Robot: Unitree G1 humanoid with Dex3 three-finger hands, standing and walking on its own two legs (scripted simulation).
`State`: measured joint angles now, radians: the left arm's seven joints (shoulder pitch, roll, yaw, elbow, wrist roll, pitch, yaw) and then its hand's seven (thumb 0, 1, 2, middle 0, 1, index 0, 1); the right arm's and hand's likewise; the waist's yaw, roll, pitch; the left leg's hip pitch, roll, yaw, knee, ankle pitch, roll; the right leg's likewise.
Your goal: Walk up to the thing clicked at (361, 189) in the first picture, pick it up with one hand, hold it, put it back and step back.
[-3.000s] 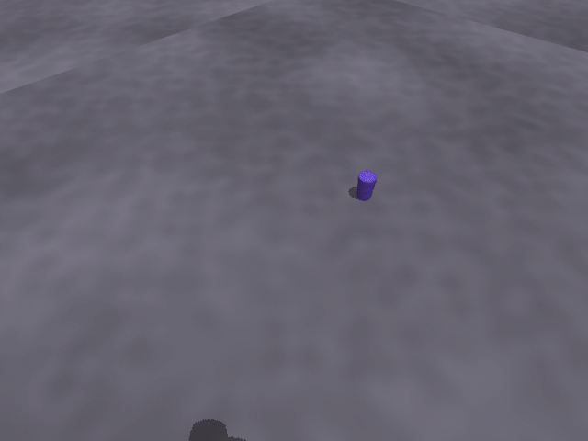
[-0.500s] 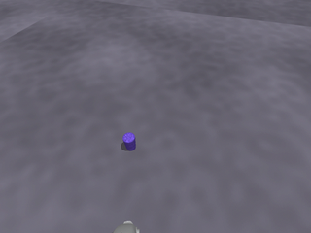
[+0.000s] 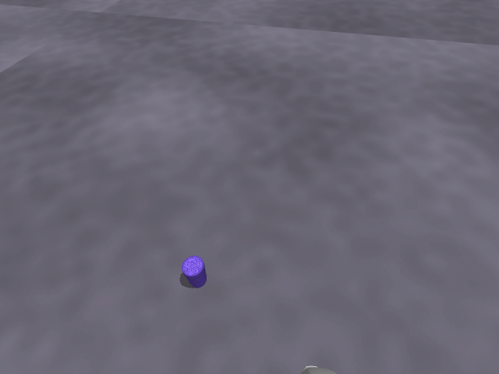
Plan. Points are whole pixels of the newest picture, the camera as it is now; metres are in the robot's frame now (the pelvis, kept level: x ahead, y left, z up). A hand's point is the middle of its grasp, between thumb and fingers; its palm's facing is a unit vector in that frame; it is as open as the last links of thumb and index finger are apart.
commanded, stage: walk up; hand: left
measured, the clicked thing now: (195, 273) +0.62 +0.25 -0.68
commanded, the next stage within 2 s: stand in 1.94 s
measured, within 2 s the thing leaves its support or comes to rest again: neither
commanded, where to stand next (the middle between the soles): +0.27 +0.04 m, yaw +0 degrees
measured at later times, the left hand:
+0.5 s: hand out of the picture +0.17 +0.34 -0.14, palm faces +0.00 -0.92 -0.39, open 7.4 cm
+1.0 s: hand (112, 294) +0.31 +0.29 -0.13, palm faces -0.02 -0.93 -0.37, open 7.4 cm
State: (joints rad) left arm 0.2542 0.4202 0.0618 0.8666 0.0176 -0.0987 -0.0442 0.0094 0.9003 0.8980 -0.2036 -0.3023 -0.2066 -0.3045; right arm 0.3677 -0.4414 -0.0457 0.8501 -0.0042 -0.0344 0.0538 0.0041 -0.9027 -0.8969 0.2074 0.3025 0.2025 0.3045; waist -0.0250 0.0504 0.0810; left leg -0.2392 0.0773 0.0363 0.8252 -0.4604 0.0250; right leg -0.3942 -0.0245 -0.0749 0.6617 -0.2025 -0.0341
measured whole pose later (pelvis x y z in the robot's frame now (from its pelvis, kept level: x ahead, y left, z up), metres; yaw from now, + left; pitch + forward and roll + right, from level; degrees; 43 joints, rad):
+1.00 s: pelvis +0.21 +0.04 +0.01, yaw +1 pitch -2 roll +1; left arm 0.08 0.35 0.00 1.04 0.00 -0.03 0.00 0.01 0.90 0.90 -0.20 -0.30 -0.21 -0.30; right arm 0.13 -0.37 0.02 1.06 0.01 -0.01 0.02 0.00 -0.91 -0.90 0.21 0.30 0.20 0.30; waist 0.00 0.01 0.09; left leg -0.25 0.03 0.05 0.57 -0.28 -0.02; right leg -0.33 -0.04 -0.02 0.59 -0.23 0.00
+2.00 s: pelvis +0.23 +0.04 +0.03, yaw +1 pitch -2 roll +0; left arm 0.07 0.33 0.01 1.18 0.01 -0.01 -0.01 0.01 0.90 0.90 -0.20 -0.30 -0.21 -0.30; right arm 0.07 -0.35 0.00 1.17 -0.01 -0.01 0.01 0.00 -0.91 -0.90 0.21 0.30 0.20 0.30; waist 0.01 0.01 0.05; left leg -0.11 0.03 0.03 0.32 -0.18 -0.02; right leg -0.17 -0.03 -0.04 0.32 -0.12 0.01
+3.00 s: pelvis +0.25 +0.04 +0.03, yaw +3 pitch -2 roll +0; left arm 0.09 0.35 0.01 1.16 0.01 -0.02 0.00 0.01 0.90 0.90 -0.20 -0.30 -0.21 -0.30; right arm 0.10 -0.35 0.01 1.14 -0.01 -0.01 0.01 0.00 -0.91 -0.90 0.21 0.30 0.20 0.30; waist 0.00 0.01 0.04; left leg -0.07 0.04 0.01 0.30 -0.20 -0.03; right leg -0.12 -0.02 -0.07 0.31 -0.16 0.00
